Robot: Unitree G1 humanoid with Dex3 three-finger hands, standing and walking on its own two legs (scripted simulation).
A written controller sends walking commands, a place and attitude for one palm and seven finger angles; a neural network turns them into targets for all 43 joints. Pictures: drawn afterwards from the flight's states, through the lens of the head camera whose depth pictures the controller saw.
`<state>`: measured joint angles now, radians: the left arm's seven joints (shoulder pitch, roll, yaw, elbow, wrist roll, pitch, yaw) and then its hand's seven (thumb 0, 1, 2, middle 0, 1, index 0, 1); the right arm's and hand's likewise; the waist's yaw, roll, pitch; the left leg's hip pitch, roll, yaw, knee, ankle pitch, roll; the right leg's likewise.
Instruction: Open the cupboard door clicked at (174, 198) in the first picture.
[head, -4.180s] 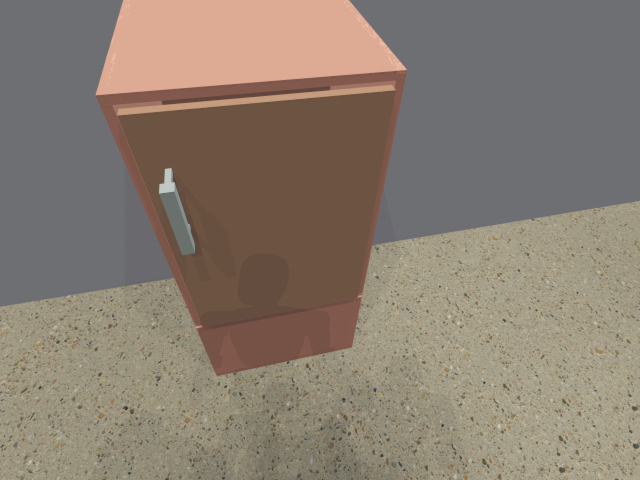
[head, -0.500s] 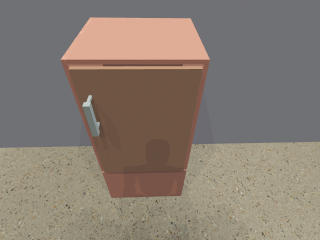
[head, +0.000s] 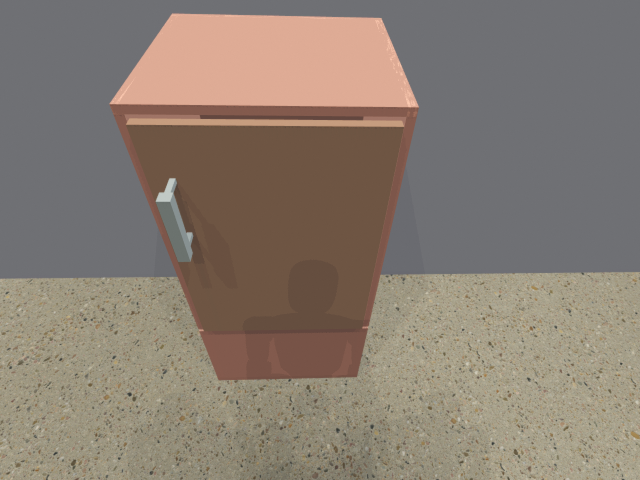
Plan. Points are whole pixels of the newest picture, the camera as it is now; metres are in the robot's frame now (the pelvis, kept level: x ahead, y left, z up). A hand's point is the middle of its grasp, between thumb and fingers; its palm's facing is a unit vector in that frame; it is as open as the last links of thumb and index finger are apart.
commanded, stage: look again from close up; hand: left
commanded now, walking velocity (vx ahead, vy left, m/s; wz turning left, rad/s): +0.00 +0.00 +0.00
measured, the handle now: (178, 221) +0.51 +0.28 +0.00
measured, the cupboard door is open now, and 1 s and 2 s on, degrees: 0 0 0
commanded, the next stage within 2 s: come to a stop and stand still in 0.06 s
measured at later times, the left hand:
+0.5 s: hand out of the picture -0.01 +0.17 -0.18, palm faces +0.03 -0.98 -0.21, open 7.4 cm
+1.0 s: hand out of the picture -0.02 +0.15 -0.18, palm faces +0.04 -0.99 -0.15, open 7.4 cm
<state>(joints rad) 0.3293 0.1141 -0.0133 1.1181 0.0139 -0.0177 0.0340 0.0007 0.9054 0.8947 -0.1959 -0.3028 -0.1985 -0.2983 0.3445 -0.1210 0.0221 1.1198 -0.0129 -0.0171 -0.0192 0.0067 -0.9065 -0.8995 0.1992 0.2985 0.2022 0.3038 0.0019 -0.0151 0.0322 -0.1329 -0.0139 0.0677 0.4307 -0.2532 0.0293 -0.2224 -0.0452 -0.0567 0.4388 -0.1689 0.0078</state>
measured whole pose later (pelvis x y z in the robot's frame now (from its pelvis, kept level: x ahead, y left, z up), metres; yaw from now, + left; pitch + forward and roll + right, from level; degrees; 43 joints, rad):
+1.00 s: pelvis +0.00 -0.01 +0.00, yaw +0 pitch -3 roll +0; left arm 0.32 0.12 -0.01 1.11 0.01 -0.02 0.03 0.00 0.91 0.89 -0.20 -0.30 -0.20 -0.30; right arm 0.34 -0.12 0.02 1.12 -0.01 -0.02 -0.02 0.01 -0.91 -0.90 0.20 0.30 0.20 0.30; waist 0.00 -0.01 0.03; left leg -0.14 -0.01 0.06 0.43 -0.25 0.02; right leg -0.23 -0.04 -0.06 0.44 -0.16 0.00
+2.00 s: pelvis +0.00 +0.00 -0.01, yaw +0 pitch -3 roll +0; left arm 0.33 0.14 -0.02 1.12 0.02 -0.01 0.04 0.00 0.90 0.89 -0.20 -0.30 -0.20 -0.30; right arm 0.33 -0.14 0.01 1.06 -0.02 -0.01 -0.02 0.01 -0.91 -0.90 0.20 0.30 0.20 0.30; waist -0.01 0.01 0.01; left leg -0.17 -0.01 0.07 0.51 -0.29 0.03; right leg -0.25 -0.04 -0.05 0.50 -0.20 0.01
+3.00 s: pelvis +0.01 -0.01 +0.00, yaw +0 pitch -2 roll +0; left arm 0.32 0.12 -0.01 1.12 0.01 -0.02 0.04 0.00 0.91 0.89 -0.20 -0.30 -0.20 -0.30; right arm 0.31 -0.11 0.02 1.14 -0.01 -0.02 -0.02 0.01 -0.91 -0.90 0.20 0.30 0.20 0.30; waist 0.01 -0.02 0.04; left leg -0.12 0.00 0.06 0.41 -0.26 0.01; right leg -0.21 -0.03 -0.07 0.42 -0.17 -0.01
